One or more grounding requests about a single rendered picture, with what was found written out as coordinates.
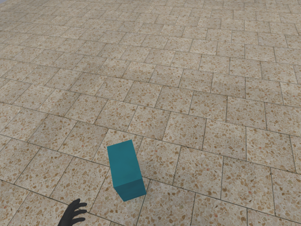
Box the robot left hand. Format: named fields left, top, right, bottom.
left=58, top=198, right=87, bottom=226

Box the carton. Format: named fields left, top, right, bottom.
left=107, top=140, right=146, bottom=202

